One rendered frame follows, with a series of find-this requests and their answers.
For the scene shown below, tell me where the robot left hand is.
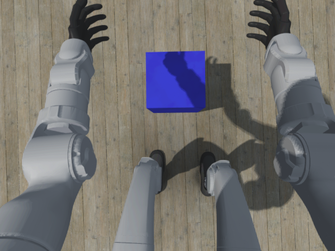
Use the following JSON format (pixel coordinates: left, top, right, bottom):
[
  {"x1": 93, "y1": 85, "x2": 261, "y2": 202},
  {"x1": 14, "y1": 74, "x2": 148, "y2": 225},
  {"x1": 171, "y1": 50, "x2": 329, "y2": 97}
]
[{"x1": 68, "y1": 0, "x2": 109, "y2": 52}]

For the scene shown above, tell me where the right robot upper arm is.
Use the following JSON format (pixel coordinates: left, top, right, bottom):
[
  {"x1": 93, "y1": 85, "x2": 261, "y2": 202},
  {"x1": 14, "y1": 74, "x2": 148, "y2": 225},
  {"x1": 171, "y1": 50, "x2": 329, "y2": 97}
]
[{"x1": 273, "y1": 132, "x2": 335, "y2": 251}]

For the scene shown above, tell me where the robot left thigh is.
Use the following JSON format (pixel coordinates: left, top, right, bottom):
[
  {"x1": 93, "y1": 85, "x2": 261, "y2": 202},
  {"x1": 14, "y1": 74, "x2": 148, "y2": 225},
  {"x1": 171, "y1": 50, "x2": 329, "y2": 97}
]
[{"x1": 112, "y1": 163, "x2": 162, "y2": 251}]

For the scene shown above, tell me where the left robot upper arm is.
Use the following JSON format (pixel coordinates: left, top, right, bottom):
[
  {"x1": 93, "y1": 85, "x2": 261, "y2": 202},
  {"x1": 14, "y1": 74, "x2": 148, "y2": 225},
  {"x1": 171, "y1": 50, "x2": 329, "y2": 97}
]
[{"x1": 0, "y1": 133, "x2": 97, "y2": 251}]

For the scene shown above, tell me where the right robot forearm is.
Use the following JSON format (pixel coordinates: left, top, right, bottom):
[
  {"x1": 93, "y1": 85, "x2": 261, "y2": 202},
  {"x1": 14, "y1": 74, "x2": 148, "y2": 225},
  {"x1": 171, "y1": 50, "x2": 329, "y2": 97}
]
[{"x1": 263, "y1": 33, "x2": 335, "y2": 136}]

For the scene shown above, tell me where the robot right hand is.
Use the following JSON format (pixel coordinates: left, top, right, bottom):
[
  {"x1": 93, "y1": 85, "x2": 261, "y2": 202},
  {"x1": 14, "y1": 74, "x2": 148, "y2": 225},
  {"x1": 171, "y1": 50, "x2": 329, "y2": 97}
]
[{"x1": 247, "y1": 0, "x2": 291, "y2": 49}]

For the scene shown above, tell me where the carton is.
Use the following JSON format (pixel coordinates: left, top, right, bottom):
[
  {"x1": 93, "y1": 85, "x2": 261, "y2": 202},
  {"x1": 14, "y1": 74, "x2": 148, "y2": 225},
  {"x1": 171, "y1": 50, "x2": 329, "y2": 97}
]
[{"x1": 146, "y1": 51, "x2": 206, "y2": 113}]

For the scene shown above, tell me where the left robot forearm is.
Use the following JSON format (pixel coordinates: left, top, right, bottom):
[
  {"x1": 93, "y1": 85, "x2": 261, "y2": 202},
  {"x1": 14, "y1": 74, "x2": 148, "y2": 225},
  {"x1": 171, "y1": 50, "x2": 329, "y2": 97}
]
[{"x1": 22, "y1": 39, "x2": 95, "y2": 178}]

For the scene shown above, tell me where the left robot foot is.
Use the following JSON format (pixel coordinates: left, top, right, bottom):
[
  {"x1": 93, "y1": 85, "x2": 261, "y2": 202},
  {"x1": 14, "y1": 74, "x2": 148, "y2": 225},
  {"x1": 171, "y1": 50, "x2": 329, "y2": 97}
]
[{"x1": 150, "y1": 150, "x2": 164, "y2": 195}]

